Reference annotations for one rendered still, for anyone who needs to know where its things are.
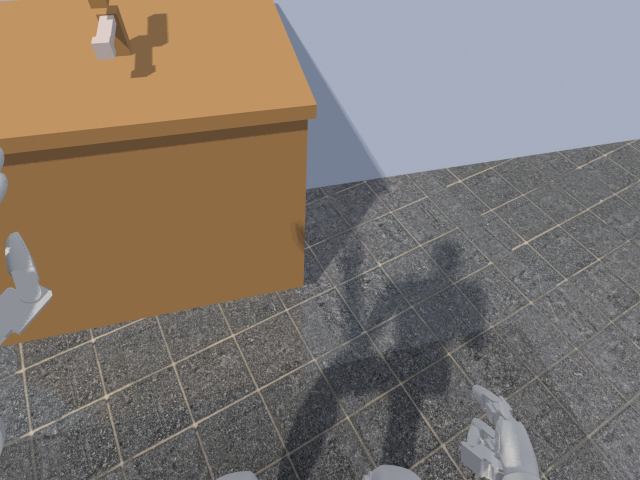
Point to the robot left hand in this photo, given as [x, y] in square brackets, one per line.
[20, 306]

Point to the robot right hand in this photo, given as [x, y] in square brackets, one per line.
[502, 451]

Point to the counter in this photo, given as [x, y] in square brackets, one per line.
[169, 178]

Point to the tap lever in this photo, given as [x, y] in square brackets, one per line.
[103, 43]

